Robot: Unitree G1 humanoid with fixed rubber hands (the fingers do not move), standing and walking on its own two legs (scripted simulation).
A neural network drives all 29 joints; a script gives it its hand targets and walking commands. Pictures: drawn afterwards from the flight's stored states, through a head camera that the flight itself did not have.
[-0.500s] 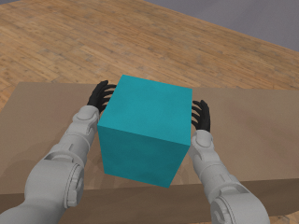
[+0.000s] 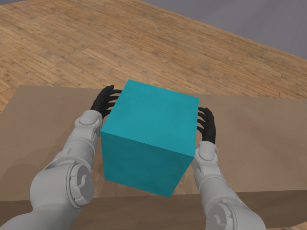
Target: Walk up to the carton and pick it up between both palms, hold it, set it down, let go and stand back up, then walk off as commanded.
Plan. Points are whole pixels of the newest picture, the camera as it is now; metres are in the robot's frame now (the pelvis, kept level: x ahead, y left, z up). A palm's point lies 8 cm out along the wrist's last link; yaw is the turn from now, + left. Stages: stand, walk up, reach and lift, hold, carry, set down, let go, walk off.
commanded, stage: reach and lift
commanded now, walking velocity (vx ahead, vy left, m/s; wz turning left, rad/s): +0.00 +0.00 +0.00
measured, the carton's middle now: (149, 140) +0.39 -0.03 +0.01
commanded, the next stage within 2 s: none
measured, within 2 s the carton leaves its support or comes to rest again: leaves its support in 1.34 s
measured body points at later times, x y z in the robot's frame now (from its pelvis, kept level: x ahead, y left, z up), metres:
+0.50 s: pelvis +0.01 +0.00 +0.00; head +0.03 +0.04 +0.45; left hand +0.46 +0.10 +0.09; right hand +0.36 -0.19 +0.07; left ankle +0.01 +0.10 -0.74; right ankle -0.01 -0.16 -0.74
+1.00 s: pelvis +0.01 +0.00 +0.00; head +0.03 +0.04 +0.45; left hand +0.46 +0.10 +0.09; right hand +0.36 -0.19 +0.07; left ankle +0.01 +0.10 -0.74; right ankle -0.01 -0.16 -0.74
